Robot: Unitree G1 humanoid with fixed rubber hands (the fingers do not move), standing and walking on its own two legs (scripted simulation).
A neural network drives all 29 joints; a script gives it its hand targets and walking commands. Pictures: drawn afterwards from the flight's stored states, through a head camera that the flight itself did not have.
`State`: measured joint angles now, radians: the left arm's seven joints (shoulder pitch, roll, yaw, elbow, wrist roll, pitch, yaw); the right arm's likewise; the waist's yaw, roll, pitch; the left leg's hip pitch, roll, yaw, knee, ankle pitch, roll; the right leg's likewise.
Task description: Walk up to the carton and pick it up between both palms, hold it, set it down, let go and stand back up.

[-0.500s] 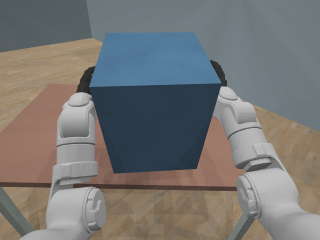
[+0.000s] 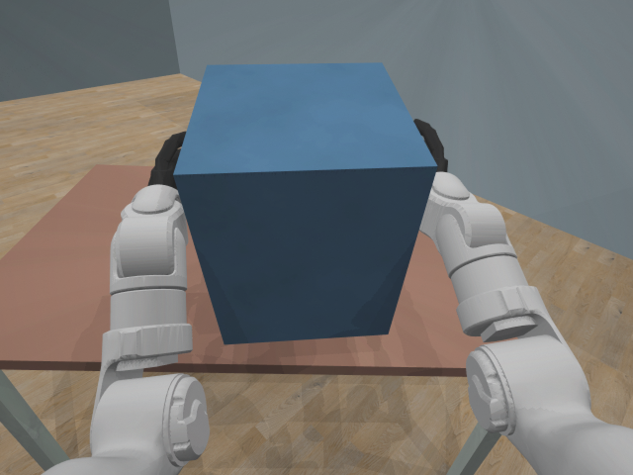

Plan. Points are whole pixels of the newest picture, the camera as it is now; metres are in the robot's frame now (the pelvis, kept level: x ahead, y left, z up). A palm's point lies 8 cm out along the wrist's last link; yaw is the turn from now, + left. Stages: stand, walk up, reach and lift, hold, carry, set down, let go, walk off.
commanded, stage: hold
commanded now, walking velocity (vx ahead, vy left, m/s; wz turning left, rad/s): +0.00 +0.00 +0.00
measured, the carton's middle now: (301, 206) +0.39 +0.00 +0.21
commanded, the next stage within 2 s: none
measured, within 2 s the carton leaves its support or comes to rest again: neither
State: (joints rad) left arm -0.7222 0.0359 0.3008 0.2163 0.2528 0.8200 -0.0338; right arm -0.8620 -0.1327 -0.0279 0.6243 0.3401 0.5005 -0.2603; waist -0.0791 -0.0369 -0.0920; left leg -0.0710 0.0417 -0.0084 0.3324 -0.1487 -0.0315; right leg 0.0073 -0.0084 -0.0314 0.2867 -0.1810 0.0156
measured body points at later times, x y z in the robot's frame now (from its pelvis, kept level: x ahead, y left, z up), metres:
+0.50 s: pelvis +0.00 +0.00 +0.00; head -0.08 +0.02 +0.44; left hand +0.37 +0.16 +0.24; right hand +0.38 -0.15 +0.25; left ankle +0.03 +0.14 -0.75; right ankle -0.01 -0.12 -0.75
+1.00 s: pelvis +0.00 +0.00 +0.00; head -0.08 +0.02 +0.44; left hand +0.37 +0.16 +0.24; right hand +0.38 -0.15 +0.25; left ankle +0.03 +0.14 -0.75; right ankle -0.01 -0.12 -0.75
